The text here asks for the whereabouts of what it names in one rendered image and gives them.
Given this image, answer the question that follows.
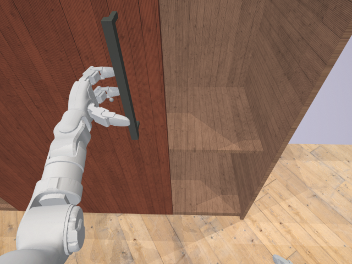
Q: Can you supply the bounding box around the robot left upper arm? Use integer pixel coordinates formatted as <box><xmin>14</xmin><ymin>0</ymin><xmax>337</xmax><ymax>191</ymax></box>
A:
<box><xmin>0</xmin><ymin>204</ymin><xmax>85</xmax><ymax>264</ymax></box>

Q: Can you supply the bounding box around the robot left hand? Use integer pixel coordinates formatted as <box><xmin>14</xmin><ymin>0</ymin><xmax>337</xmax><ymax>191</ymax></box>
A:
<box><xmin>68</xmin><ymin>66</ymin><xmax>130</xmax><ymax>127</ymax></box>

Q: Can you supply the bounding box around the left robot forearm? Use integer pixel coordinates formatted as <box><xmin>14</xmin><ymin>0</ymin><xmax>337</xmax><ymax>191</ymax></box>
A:
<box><xmin>16</xmin><ymin>109</ymin><xmax>92</xmax><ymax>250</ymax></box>

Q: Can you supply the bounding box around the handle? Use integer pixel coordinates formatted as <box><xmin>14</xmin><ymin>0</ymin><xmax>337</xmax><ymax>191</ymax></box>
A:
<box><xmin>101</xmin><ymin>11</ymin><xmax>140</xmax><ymax>140</ymax></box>

